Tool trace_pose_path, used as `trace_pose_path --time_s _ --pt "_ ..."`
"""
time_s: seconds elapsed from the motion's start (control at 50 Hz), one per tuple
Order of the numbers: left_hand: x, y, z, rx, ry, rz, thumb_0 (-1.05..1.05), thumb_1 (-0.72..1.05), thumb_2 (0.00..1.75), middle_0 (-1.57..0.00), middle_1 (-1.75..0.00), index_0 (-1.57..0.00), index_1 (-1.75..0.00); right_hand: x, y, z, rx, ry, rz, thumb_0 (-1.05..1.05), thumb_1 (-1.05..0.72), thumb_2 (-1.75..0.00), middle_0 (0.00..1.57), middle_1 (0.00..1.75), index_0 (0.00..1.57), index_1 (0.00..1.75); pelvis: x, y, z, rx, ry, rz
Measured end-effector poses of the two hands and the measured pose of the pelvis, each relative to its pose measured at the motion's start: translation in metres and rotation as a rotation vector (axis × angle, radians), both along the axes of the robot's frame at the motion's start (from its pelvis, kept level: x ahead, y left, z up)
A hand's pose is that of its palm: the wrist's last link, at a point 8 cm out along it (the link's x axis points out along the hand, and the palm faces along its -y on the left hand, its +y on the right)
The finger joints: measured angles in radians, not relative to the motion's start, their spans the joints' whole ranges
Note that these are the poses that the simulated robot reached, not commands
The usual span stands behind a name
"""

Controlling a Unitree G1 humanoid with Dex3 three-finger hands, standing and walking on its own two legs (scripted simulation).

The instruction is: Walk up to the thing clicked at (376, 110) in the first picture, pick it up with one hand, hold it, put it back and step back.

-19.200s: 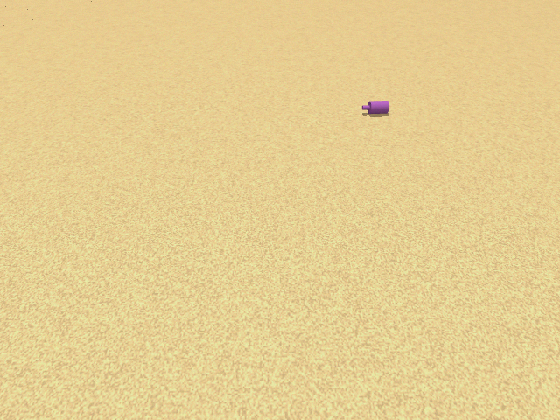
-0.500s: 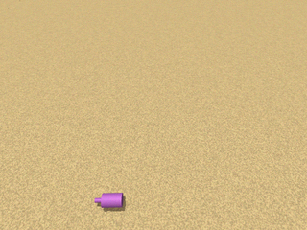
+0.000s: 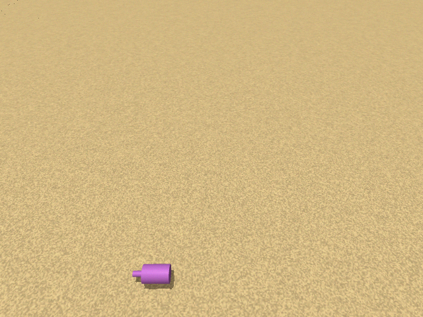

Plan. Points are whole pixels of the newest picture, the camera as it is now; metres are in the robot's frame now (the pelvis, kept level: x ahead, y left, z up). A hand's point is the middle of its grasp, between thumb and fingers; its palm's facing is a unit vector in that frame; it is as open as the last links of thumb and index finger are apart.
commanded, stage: stand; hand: left
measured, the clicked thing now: (151, 273) +0.47 +0.27 -0.74
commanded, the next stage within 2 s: rise first in 1.86 s
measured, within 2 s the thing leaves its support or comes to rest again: neither
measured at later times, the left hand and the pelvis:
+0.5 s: hand out of the picture +0.08 +0.26 -0.16, palm faces -0.04 -0.95 -0.32, open 7.4 cm; pelvis +0.01 +0.01 +0.00, yaw +0 degrees
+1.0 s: hand out of the picture +0.07 +0.26 -0.16, palm faces -0.04 -0.94 -0.33, open 7.4 cm; pelvis +0.01 +0.02 +0.00, yaw +1 degrees
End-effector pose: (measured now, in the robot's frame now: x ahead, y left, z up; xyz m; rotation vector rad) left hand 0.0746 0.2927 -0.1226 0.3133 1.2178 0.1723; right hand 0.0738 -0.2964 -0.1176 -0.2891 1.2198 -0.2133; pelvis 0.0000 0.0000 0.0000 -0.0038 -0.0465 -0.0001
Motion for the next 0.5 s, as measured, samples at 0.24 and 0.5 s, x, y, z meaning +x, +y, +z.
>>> trace_pose_path --time_s 0.24,0.5 --pt "-0.02 0.007 -0.005 -0.002 0.066 0.013 0.01 0.91 0.9 -0.2 -0.3 -0.2 -0.3 -0.019 0.004 -0.003 -0.005 0.072 -0.011 0.0 -0.91 -0.9 0.21 0.3 0.21 0.3 0.003 0.006 0.0 0.0 0.014 0.002" --pt "0.002 0.009 -0.003 -0.005 0.007 -0.002 0.01 0.91 0.9 -0.2 -0.3 -0.2 -0.3 0.005 0.012 0.0 -0.002 0.01 0.006 0.0 -0.91 -0.9 0.21 0.3 0.21 0.3 0.008 0.01 0.0 0.001 0.008 0.006"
